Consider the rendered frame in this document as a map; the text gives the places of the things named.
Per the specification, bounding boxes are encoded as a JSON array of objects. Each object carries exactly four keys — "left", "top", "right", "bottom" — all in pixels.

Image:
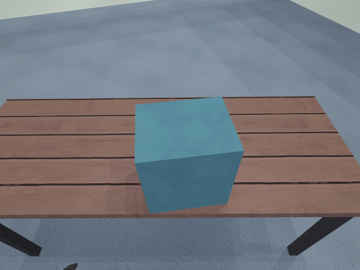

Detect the table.
[{"left": 0, "top": 96, "right": 360, "bottom": 257}]

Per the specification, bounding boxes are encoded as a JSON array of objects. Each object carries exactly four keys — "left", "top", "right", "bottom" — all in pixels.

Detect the carton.
[{"left": 134, "top": 97, "right": 244, "bottom": 214}]

